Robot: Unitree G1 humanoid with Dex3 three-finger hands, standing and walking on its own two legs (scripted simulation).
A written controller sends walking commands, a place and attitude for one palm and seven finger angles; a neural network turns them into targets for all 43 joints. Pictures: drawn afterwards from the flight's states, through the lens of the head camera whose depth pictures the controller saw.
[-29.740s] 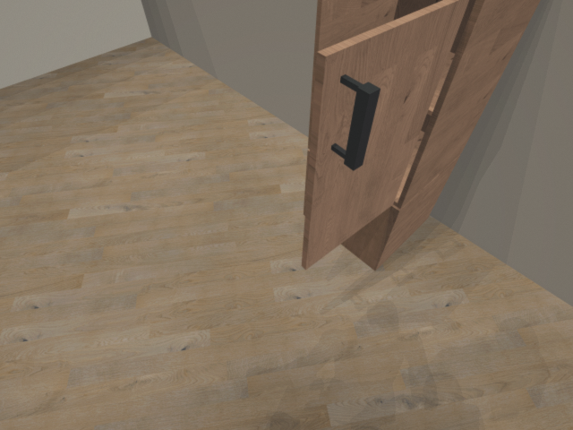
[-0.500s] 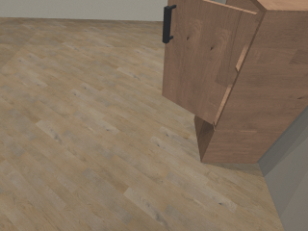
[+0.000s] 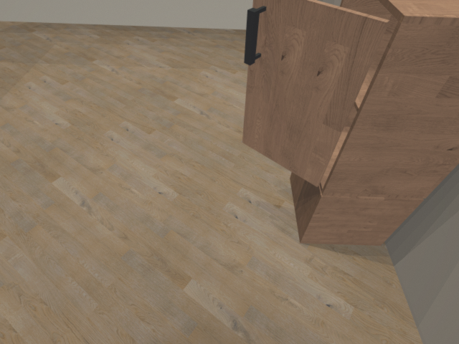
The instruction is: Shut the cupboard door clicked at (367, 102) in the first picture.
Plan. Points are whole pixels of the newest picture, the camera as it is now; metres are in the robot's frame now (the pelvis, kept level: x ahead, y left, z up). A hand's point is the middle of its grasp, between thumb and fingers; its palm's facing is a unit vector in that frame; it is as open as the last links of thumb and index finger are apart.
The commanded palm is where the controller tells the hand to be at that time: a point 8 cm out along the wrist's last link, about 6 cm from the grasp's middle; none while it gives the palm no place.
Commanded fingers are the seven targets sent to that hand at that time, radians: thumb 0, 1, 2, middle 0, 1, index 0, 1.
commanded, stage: walk to a spot facing it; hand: left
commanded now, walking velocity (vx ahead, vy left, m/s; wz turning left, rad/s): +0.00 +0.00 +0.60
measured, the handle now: (255, 35) +0.91 -0.03 +0.12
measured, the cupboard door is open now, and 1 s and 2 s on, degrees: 50 50 50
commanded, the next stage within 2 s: turn to face it in 1.98 s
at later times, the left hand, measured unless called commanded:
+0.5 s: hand out of the picture +0.03 +0.24 -0.17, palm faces +0.26 -0.94 -0.24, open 7.4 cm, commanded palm none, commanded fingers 0.00 0.90 0.90 -0.20 -0.30 -0.20 -0.30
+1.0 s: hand out of the picture -0.08 +0.15 -0.17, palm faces +0.56 -0.78 -0.27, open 7.4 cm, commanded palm none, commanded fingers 0.00 0.90 0.90 -0.20 -0.30 -0.20 -0.30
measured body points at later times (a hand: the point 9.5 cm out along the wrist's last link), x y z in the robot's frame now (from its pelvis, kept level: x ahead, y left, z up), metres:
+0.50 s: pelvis -0.02 +0.01 +0.00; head +0.03 +0.05 +0.44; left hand +0.01 +0.29 -0.15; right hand +0.08 -0.23 -0.14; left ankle +0.03 +0.09 -0.74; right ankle -0.02 -0.16 -0.67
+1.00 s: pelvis -0.01 -0.04 +0.00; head +0.05 -0.01 +0.44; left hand -0.11 +0.20 -0.15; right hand +0.20 -0.22 -0.15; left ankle -0.09 +0.08 -0.69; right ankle +0.01 -0.16 -0.74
